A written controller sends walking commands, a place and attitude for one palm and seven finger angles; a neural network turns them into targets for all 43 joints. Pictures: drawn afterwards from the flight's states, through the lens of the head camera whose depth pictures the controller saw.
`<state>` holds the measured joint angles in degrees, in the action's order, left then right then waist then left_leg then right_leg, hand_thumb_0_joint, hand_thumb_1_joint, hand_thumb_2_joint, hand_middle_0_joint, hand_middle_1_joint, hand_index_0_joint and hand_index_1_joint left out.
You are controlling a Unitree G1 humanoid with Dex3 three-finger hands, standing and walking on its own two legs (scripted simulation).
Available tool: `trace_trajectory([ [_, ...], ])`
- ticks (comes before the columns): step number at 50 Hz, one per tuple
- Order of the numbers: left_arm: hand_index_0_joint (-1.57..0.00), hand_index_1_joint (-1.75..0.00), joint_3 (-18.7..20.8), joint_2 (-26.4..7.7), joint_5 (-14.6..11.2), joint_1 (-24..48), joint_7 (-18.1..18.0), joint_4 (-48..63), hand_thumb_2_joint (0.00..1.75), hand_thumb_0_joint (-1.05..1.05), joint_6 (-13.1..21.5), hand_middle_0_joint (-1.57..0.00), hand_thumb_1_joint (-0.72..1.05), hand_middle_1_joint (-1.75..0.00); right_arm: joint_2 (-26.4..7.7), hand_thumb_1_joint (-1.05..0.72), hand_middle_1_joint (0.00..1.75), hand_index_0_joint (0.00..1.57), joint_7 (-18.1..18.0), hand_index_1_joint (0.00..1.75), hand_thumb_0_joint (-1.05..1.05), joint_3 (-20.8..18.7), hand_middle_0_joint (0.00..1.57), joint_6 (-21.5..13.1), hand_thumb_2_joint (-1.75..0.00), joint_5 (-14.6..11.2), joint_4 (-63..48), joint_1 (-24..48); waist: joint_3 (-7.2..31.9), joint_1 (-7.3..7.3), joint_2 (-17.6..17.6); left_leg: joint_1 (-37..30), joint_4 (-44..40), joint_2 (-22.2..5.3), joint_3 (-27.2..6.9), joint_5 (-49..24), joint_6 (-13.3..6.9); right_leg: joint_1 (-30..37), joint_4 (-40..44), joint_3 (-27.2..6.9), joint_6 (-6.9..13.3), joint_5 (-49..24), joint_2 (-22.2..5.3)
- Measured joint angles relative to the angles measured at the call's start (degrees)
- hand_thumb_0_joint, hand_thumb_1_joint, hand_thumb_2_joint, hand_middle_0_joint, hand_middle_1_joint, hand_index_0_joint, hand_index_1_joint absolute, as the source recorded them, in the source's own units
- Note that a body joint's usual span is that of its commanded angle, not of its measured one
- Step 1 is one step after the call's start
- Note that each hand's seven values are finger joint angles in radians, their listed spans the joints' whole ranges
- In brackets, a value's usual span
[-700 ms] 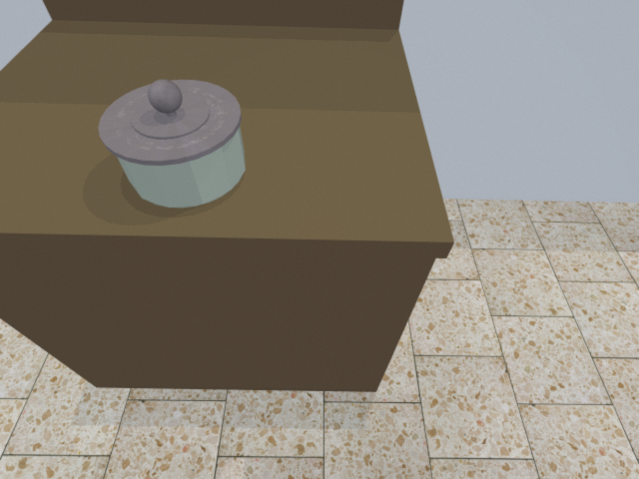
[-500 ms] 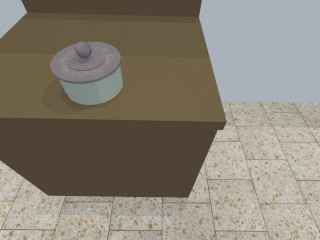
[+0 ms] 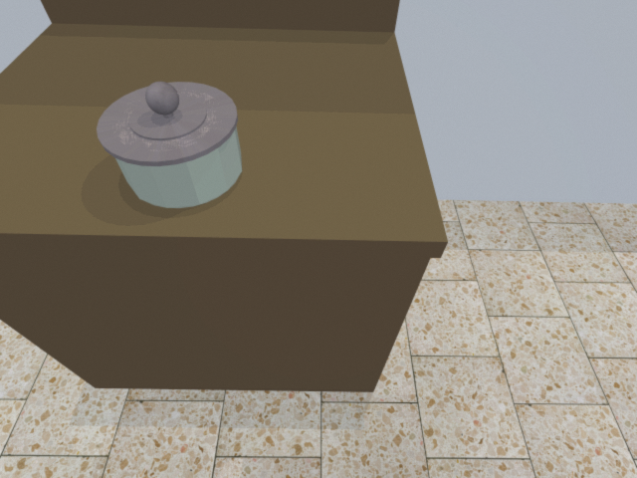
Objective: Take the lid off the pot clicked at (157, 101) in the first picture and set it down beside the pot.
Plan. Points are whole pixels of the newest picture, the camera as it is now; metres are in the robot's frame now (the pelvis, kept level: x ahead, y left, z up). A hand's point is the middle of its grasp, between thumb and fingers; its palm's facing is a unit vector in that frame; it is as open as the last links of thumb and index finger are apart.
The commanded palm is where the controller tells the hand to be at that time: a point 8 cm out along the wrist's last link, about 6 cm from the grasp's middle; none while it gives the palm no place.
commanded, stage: shuffle to correct the standing spot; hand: left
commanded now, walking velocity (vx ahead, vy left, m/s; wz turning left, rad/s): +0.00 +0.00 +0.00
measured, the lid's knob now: (162, 98) +0.56 +0.26 +0.17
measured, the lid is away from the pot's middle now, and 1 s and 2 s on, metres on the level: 0.00 0.00 0.00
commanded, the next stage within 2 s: come to a stop and stand still in 1.32 s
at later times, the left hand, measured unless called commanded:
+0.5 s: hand out of the picture +0.09 +0.23 -0.17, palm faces +0.03 -0.97 -0.23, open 7.4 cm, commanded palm none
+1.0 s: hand (112, 476) +0.14 +0.30 -0.18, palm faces +0.09 -0.95 -0.29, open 7.4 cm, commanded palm none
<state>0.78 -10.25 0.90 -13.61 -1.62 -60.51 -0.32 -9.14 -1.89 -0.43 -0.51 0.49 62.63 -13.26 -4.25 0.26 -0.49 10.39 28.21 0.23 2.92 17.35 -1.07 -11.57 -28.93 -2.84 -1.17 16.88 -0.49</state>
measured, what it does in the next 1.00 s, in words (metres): walks ahead: right foot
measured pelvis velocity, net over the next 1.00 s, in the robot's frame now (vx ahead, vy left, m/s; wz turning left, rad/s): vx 0.14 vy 0.09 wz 0.02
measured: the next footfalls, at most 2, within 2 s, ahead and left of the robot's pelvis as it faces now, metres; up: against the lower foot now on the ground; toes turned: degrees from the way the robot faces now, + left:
right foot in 0.64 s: +0.16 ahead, -0.07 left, +0.00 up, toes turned -5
left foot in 1.04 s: +0.24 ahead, +0.25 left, +0.00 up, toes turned +7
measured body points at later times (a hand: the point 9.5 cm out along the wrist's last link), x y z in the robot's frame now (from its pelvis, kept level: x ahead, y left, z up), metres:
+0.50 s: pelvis +0.05 +0.03 +0.00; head +0.10 +0.03 +0.44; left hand +0.09 +0.28 -0.16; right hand +0.01 -0.20 -0.15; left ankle -0.02 +0.10 -0.74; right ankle +0.01 -0.08 -0.67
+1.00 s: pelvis +0.14 +0.09 -0.01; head +0.20 +0.10 +0.44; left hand +0.14 +0.35 -0.15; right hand +0.27 -0.16 -0.14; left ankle +0.20 +0.25 -0.72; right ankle +0.12 -0.06 -0.74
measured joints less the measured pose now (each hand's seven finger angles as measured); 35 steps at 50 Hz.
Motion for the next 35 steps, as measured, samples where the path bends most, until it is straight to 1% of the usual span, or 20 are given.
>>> trace_trajectory([
  [7,-0.20,-0.30,0.13,0.26,0.21,-0.37,0.21,0.16,0.90,0.00,-0.06,-0.20,0.91,-0.30,-0.01,-0.90,0.29,0.20,0.18,0.30,0.00,-0.01,0.20,0.16,-0.90,0.09,-0.10,-0.76,0.23,-0.14,0.16,0.20,0.51,0.02,-0.12,0.36,0.00,-0.17,-0.56,0.13,0.12,0.46,-0.02],
  [13,-0.20,-0.30,0.91,0.76,0.44,-2.14,0.58,1.50,0.90,0.00,-0.16,-0.20,0.90,-0.30,-1.17,-0.90,0.29,0.20,0.60,0.30,0.00,-0.60,0.20,1.06,-0.90,0.53,-1.52,-3.05,1.09,-0.29,1.19,2.36,5.50,-0.06,-0.99,3.73,-0.28,-0.67,-2.73,1.04,-0.02,2.81,-0.02],
  [14,-0.20,-0.30,1.15,0.76,0.46,-2.55,0.55,1.65,0.90,0.00,-0.15,-0.20,0.90,-0.30,-1.35,-0.90,0.29,0.20,0.59,0.30,0.00,-0.71,0.20,1.08,-0.90,0.57,-1.70,-3.42,1.20,-0.37,1.08,2.51,6.14,0.12,-0.98,4.35,-0.42,-0.70,-3.12,1.04,-0.20,3.28,-0.21],
  [16,-0.20,-0.30,1.68,0.39,0.49,-3.34,0.52,1.70,0.90,0.00,-0.34,-0.20,0.90,-0.30,-1.37,-0.90,0.29,0.20,0.55,0.30,0.00,-0.81,0.20,0.80,-0.90,0.56,-2.06,-4.01,1.27,-0.59,-0.13,1.77,5.80,1.13,-0.28,4.87,-1.48,-0.80,-4.27,0.35,-0.64,4.40,-1.15],
  [17,-0.20,-0.30,1.91,0.09,0.51,-3.62,0.56,1.70,0.90,0.00,-0.66,-0.20,0.90,-0.30,-1.30,-0.90,0.29,0.20,0.51,0.30,0.00,-0.78,0.20,0.40,-0.90,0.63,-2.47,-4.37,1.25,-0.63,-0.93,1.29,5.36,1.77,0.28,5.04,-1.84,-1.24,-5.53,-0.16,0.01,5.21,-1.71],
  [18,-0.20,-0.30,2.08,-0.08,0.53,-3.65,0.55,1.57,0.90,0.00,-1.08,-0.20,0.90,-0.30,-1.32,-0.90,0.29,0.20,0.45,0.30,0.00,-0.80,0.20,-0.11,-0.90,0.82,-3.03,-4.84,1.18,-0.59,-1.22,0.92,5.07,2.14,0.69,5.26,-2.19,-2.43,-8.76,0.25,0.68,6.99,-2.08],
  [20,-0.20,-0.30,2.18,-0.29,0.54,-3.09,0.28,1.23,0.90,0.00,-1.68,-0.20,0.90,-0.30,-1.26,-0.90,0.29,0.20,0.02,0.30,0.00,-0.68,0.20,-0.79,-0.90,1.15,-4.09,-5.89,0.92,-0.09,-0.99,-0.03,3.75,2.45,1.12,5.24,-2.94,-6.52,-19.44,1.52,1.46,11.79,-1.84],
  [21,-0.20,-0.30,2.24,-0.43,0.53,-2.57,0.21,1.26,0.90,0.00,-1.72,-0.20,0.91,-0.30,-1.08,-0.90,0.29,0.20,-0.16,0.30,0.00,-0.55,0.20,-0.95,-0.90,1.24,-4.45,-6.50,0.76,0.32,-0.83,-0.58,2.69,2.63,1.03,4.88,-3.18,-8.71,-24.46,2.31,1.73,12.80,-1.69],
  [23,-0.20,-0.30,2.40,-0.75,0.44,-1.18,0.26,1.90,0.90,0.00,-1.52,-0.20,0.91,-0.30,-0.55,-0.90,0.29,0.20,-0.28,0.30,0.00,-0.12,0.19,-0.94,-0.90,1.39,-4.62,-7.71,0.41,0.79,-0.65,-1.88,0.09,3.08,0.69,3.90,-3.45,-12.47,-30.81,4.02,1.80,12.50,-1.79],
  [24,-0.20,-0.30,2.44,-0.84,0.38,-0.42,0.38,2.45,0.90,0.00,-1.39,-0.20,0.91,-0.30,-0.30,-0.90,0.29,0.20,-0.28,0.30,0.00,0.11,0.19,-0.85,-0.90,1.41,-4.48,-8.26,0.27,0.83,-0.52,-2.59,-1.27,3.29,0.54,3.42,-3.50,-13.85,-31.82,4.90,1.68,11.84,-1.97],
  [26,-0.19,-0.30,2.37,-0.80,0.31,1.16,0.65,3.76,0.90,0.00,-1.16,-0.20,0.91,-0.30,0.09,-0.90,0.29,0.20,-0.24,0.30,0.00,0.43,0.20,-0.64,-0.90,1.42,-4.05,-9.14,-0.05,0.85,-0.05,-3.95,-3.61,3.65,0.28,2.75,-3.54,-15.49,-30.08,6.61,1.48,10.66,-2.38],
  [29,-0.19,-0.30,2.08,-0.28,0.25,3.40,0.84,5.78,0.90,0.00,-0.63,-0.20,0.91,-0.30,0.31,-0.90,0.29,0.20,-0.07,0.30,0.00,0.67,0.20,-0.28,-0.90,1.42,-3.52,-9.86,-0.75,1.02,1.05,-5.42,-4.78,4.00,-0.03,3.14,-3.39,-14.85,-20.49,8.53,1.69,8.22,-2.42],
  [31,-0.19,-0.30,1.80,0.11,0.29,4.13,0.85,7.15,0.90,0.00,0.42,-0.20,0.91,-0.30,0.26,-0.90,0.29,0.20,0.22,0.30,0.00,0.63,0.20,0.06,-0.90,1.04,-3.23,-10.37,-1.06,0.86,1.86,-5.39,-1.90,3.96,-0.13,5.37,-3.14,-11.62,-10.55,9.58,2.20,2.21,-1.87],
  [32,-0.19,-0.30,1.61,-0.16,0.42,4.05,0.81,7.98,0.90,0.00,1.34,-0.20,0.91,-0.30,0.52,-0.90,0.29,0.20,0.42,0.30,0.00,0.52,0.20,0.21,-0.90,0.62,-3.15,-10.90,-0.79,0.81,1.22,-3.78,2.67,4.60,0.17,6.89,-2.90,-9.58,-6.01,9.12,3.57,-1.91,-2.53],
  [33,-0.20,-0.30,1.69,0.13,0.42,4.30,0.55,8.18,0.90,0.00,2.14,-0.20,0.91,-0.30,0.36,-0.90,0.30,0.20,0.61,0.30,0.00,0.21,0.20,0.67,-0.90,0.42,-2.85,-10.49,-1.12,0.64,1.69,-1.02,10.60,4.29,0.09,9.34,-2.02,-9.38,-6.93,9.40,4.24,-2.19,-2.57],
  [35,-0.20,-0.30,1.73,1.00,0.24,4.15,-0.19,8.29,0.90,0.00,2.70,-0.20,0.91,-0.30,-0.35,-0.90,0.30,0.20,0.72,0.30,0.00,-0.72,0.20,2.33,-0.90,0.73,-2.77,-8.59,-1.67,0.59,2.98,5.61,26.77,3.51,-1.27,12.41,-0.37,-8.33,-8.57,10.32,4.21,0.42,-2.44],
])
